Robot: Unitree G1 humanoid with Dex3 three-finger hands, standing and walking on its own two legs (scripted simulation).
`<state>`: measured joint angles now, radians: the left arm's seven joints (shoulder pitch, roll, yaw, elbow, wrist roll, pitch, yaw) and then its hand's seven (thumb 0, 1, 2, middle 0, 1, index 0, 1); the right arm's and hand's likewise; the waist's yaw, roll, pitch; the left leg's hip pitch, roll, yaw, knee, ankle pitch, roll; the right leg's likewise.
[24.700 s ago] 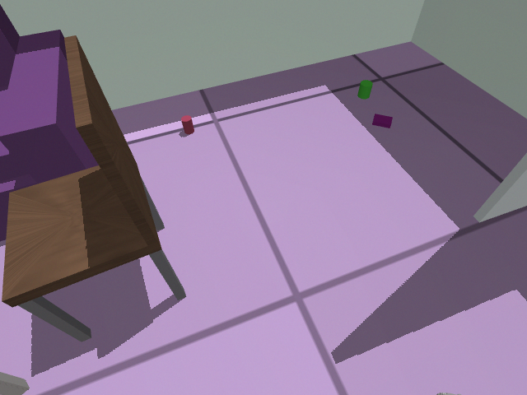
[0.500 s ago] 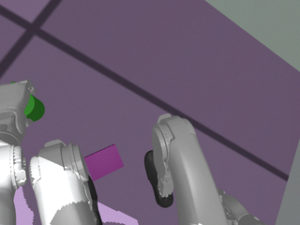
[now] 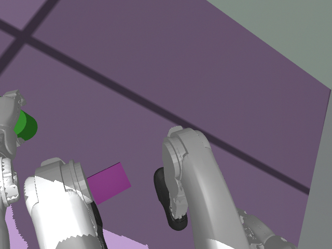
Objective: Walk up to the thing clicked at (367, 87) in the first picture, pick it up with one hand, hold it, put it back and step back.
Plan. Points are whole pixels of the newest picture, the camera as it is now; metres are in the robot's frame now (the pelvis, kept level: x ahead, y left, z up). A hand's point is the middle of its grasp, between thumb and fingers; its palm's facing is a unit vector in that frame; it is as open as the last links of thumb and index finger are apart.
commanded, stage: open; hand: left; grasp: from above
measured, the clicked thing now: (12, 118) +0.44 +0.29 -0.25
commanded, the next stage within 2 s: withdraw in 0.64 s
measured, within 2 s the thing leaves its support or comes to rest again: neither
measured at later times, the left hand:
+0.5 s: hand (9, 125) +0.42 +0.29 -0.21, palm faces -0.46 -0.14 -0.88, open 13.9 cm
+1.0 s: hand (0, 114) +0.44 +0.29 -0.18, palm faces -0.33 -0.11 -0.94, open 14.1 cm
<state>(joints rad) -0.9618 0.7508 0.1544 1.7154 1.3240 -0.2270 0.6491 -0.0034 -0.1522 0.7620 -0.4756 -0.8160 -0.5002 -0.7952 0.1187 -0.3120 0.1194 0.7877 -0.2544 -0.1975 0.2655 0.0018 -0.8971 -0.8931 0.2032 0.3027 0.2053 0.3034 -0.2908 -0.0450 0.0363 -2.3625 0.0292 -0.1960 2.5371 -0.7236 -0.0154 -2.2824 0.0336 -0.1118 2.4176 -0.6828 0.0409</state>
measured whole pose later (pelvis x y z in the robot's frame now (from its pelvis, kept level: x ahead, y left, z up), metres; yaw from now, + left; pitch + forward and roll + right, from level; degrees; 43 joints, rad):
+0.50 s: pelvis +0.00 +0.00 +0.00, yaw +0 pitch +30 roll -10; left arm -0.96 0.76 0.15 1.70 1.29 -0.21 0.63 -0.01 -0.49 1.00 -0.10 -1.02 -0.09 -1.01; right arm 0.12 -0.31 0.13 0.79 -0.26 -0.21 0.30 0.00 -0.89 -0.89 0.20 0.30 0.21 0.30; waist -0.30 -0.04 0.05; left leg -2.36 0.03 -0.20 2.54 -0.72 -0.01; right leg -2.28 0.04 -0.12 2.41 -0.68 0.04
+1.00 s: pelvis +0.00 +0.00 +0.01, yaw +0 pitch +32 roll -10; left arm -0.88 0.70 0.17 1.48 1.27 -0.18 0.62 -0.01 -0.52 0.98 -0.08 -1.04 -0.09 -1.02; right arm 0.13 -0.31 0.08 0.79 -0.23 -0.19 0.30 0.00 -0.91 -0.90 0.20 0.30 0.21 0.30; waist -0.27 -0.01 -0.01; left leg -2.36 0.03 -0.19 2.51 -0.73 -0.02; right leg -2.28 0.03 -0.11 2.40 -0.70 0.04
